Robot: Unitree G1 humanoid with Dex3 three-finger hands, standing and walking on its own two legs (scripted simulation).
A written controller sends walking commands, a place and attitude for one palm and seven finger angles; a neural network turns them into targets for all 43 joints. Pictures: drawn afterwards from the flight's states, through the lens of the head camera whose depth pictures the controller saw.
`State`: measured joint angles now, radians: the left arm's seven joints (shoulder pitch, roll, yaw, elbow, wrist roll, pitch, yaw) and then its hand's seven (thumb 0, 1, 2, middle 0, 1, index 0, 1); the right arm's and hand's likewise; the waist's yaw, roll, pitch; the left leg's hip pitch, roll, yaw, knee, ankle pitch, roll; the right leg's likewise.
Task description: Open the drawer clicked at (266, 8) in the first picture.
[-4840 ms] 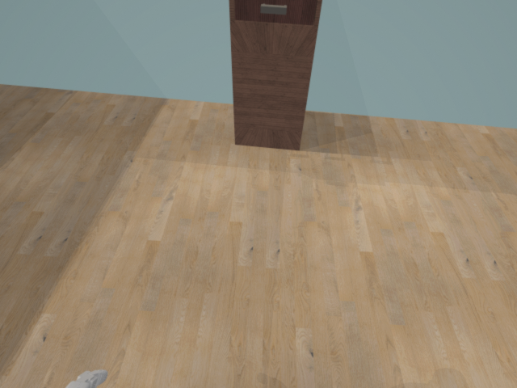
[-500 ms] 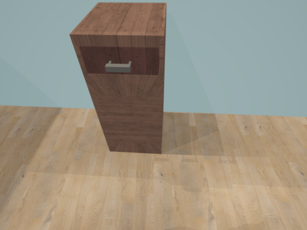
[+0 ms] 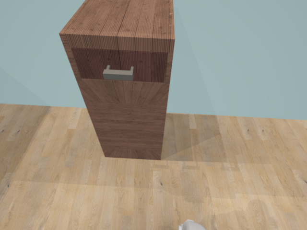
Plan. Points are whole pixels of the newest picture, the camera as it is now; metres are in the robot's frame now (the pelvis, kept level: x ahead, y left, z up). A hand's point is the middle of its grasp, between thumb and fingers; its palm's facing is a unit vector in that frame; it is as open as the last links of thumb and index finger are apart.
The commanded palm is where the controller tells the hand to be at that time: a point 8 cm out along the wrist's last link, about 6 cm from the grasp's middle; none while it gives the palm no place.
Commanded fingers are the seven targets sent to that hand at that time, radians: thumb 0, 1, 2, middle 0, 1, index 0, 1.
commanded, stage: take the last steps up to it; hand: left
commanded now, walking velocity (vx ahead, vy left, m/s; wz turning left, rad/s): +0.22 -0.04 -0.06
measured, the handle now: (119, 71) +0.66 +0.17 +0.03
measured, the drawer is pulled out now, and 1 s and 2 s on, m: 0.00 0.00 0.00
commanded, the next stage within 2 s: come to a stop and stand still in 0.16 s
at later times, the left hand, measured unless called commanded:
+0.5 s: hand (105, 223) +0.17 +0.16 -0.19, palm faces +0.05 -0.98 -0.17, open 7.3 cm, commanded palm none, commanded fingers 0.00 0.90 0.90 -0.20 -0.30 -0.20 -0.30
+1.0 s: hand (121, 229) +0.15 +0.10 -0.16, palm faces -0.01 -0.96 -0.27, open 7.4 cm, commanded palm none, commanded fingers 0.00 0.90 0.90 -0.20 -0.30 -0.20 -0.30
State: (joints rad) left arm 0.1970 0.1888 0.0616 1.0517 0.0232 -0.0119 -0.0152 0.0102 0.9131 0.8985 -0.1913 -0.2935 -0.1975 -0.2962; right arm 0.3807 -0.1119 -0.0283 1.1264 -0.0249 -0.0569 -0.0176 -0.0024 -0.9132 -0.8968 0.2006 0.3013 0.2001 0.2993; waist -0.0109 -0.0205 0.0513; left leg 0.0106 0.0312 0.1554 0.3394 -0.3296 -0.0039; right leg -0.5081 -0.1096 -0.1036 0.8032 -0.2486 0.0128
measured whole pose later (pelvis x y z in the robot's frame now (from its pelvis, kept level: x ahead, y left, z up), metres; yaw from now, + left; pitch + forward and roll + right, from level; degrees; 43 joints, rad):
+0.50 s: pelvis +0.14 -0.02 -0.01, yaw -1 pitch -1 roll -1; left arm 0.22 0.16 0.03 1.08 0.01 0.01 0.03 0.00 0.93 0.90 -0.20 -0.29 -0.20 -0.30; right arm 0.21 -0.16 -0.03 1.07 -0.01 0.00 -0.03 0.00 -0.93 -0.90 0.20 0.30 0.20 0.30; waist 0.02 0.00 0.05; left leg -0.30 0.07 0.07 0.57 -0.24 -0.01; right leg -0.23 -0.02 -0.15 0.53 -0.27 -0.02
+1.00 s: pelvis +0.10 -0.09 +0.00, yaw -2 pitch -1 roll +2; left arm 0.22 0.16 0.03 1.02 0.03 0.02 0.03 0.01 0.91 0.90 -0.20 -0.29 -0.20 -0.30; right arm 0.18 -0.21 -0.06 1.05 -0.01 0.06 -0.01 0.00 -0.91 -0.90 0.20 0.30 0.20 0.30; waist 0.00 0.05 0.04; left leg -0.37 0.04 0.01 0.89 -0.43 -0.01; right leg -0.22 0.00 -0.08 0.51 -0.29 -0.06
